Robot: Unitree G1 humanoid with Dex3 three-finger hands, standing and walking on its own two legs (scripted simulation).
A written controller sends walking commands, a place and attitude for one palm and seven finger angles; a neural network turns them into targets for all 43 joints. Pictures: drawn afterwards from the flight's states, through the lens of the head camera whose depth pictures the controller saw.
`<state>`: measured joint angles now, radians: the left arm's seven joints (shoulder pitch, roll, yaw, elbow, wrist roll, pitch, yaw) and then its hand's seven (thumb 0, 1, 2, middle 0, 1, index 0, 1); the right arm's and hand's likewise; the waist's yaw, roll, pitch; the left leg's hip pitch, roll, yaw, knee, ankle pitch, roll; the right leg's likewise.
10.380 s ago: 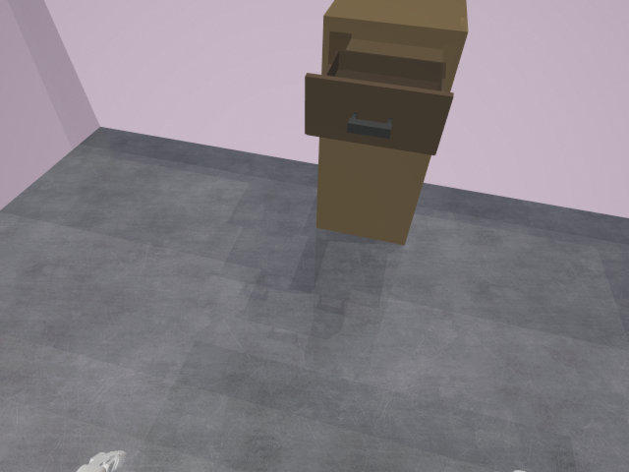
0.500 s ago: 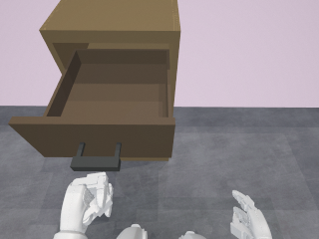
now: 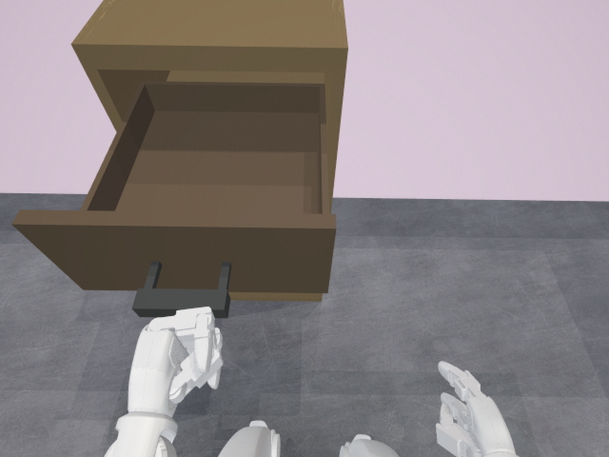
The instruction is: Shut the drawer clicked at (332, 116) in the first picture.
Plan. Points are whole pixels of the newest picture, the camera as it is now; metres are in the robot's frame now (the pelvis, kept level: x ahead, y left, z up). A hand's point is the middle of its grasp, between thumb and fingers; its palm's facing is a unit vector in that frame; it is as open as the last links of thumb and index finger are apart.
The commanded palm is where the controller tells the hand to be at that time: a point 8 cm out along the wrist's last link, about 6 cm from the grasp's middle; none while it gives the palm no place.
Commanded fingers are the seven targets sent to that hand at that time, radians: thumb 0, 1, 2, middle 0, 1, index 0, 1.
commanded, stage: push the drawer shut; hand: left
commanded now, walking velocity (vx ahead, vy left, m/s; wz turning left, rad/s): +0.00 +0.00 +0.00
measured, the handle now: (186, 286) +0.31 +0.16 +0.06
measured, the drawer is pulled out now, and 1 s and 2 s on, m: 0.29 0.18 0.06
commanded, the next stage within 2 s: none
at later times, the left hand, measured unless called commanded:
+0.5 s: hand (223, 312) +0.28 +0.11 +0.06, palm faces -0.01 -1.00 -0.05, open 3.2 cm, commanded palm +0.27 +0.16 +0.07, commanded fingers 0.00 0.90 0.90 -1.40 -1.60 -1.40 -1.60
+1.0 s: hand (223, 269) +0.34 +0.12 +0.06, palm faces -0.01 -1.00 -0.04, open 3.1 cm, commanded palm +0.33 +0.17 +0.07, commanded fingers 0.00 0.90 0.90 -1.40 -1.60 -1.40 -1.60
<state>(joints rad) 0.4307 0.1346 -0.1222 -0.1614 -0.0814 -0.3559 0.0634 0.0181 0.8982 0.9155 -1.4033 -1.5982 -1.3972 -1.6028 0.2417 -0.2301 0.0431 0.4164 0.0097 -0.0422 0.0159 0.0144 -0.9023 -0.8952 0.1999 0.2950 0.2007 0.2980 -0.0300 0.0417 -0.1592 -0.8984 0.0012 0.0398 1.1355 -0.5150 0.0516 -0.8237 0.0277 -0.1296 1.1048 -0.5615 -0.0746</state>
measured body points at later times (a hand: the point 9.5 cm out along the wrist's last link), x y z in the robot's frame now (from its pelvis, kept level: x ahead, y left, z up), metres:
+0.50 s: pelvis -0.01 -0.01 +0.01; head +0.06 -0.02 +0.45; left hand +0.28 +0.16 +0.06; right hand +0.16 -0.25 -0.09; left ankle +0.02 +0.09 -0.65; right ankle -0.01 -0.08 -0.65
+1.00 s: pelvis -0.01 +0.00 +0.01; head +0.07 +0.00 +0.46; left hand +0.33 +0.17 +0.06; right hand +0.13 -0.25 -0.09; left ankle +0.02 +0.09 -0.65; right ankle -0.01 -0.08 -0.65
